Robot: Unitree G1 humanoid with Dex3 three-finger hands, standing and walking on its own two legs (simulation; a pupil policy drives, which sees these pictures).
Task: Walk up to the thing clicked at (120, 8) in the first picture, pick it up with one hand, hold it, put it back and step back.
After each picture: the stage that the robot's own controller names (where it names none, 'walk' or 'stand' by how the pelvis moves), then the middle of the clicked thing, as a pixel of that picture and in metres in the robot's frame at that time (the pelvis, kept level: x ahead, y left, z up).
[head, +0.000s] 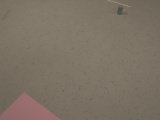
stand; (120, 9) +1.99 -0.52 -0.72
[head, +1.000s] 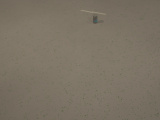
walk; (95, 18) +1.91 -0.03 -0.69
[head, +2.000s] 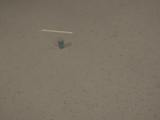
walk; (61, 43) +1.29 +0.33 -0.72
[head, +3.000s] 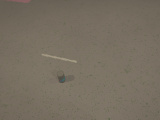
walk; (61, 76) +0.83 +0.29 -0.72
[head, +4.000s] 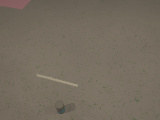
walk; (60, 107) +0.52 +0.22 -0.69
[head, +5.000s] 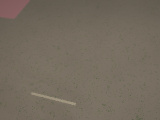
stand; out of the picture +0.35 +0.22 -0.71
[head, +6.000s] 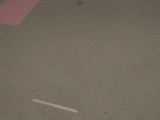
stand; out of the picture +0.33 +0.20 -0.72
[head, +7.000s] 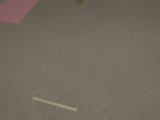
stand; out of the picture +0.34 +0.21 -0.73
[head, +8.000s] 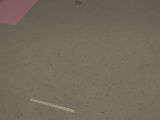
stand; out of the picture +0.33 +0.22 -0.73
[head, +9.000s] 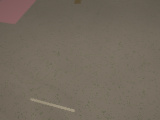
stand; out of the picture +0.33 +0.22 -0.73
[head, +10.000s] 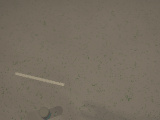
go down; (45, 113) +0.35 +0.23 -0.65
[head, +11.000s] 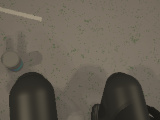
go down; (13, 62) +0.39 +0.29 -0.28
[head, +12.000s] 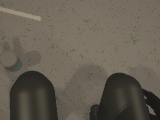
close in; (11, 61) +0.39 +0.29 -0.28
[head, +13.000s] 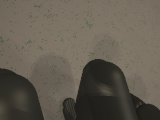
close in; out of the picture +0.36 +0.32 -0.21
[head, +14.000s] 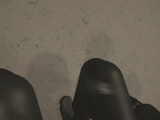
close; out of the picture +0.35 +0.32 -0.21
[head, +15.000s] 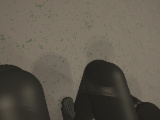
lift; out of the picture +0.33 +0.29 -0.21
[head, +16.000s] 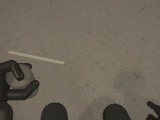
lift; (24, 82) +0.32 +0.20 -0.01
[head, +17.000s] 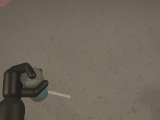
hold; (35, 85) +0.33 +0.18 +0.00
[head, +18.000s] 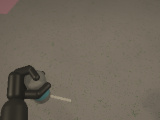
hold; (38, 87) +0.33 +0.17 +0.00
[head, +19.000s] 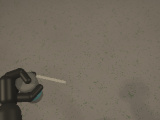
crouch; (30, 88) +0.33 +0.20 -0.06
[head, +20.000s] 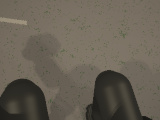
lower; out of the picture +0.43 +0.30 -0.11
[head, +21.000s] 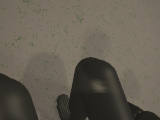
lower; out of the picture +0.37 +0.33 -0.21
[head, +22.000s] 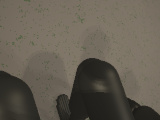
lower; out of the picture +0.37 +0.33 -0.22
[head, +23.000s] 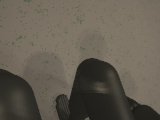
lower; out of the picture +0.36 +0.33 -0.22
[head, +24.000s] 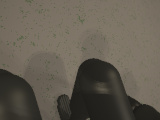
lower; out of the picture +0.36 +0.33 -0.21
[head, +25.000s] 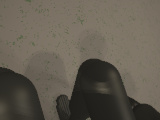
open; out of the picture +0.35 +0.31 -0.22
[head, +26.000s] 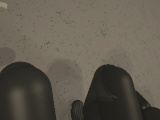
stand; out of the picture +0.36 +0.29 -0.23
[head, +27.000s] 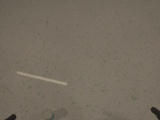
stand; (48, 115) +0.35 +0.21 -0.59
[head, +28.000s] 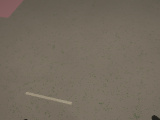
stand; out of the picture +0.34 +0.22 -0.66
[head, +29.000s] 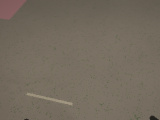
stand; out of the picture +0.35 +0.21 -0.67
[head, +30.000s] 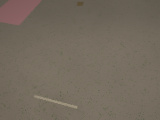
stand; out of the picture +0.36 +0.20 -0.72
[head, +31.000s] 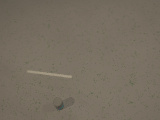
walk; (58, 104) +0.45 +0.22 -0.69
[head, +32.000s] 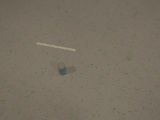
walk; (62, 69) +0.76 +0.21 -0.69
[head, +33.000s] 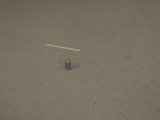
stand; (68, 64) +0.99 +0.20 -0.70
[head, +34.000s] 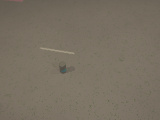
stand; (62, 67) +0.98 +0.23 -0.72
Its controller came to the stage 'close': yes
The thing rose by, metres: 0.71
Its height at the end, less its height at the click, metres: +0.00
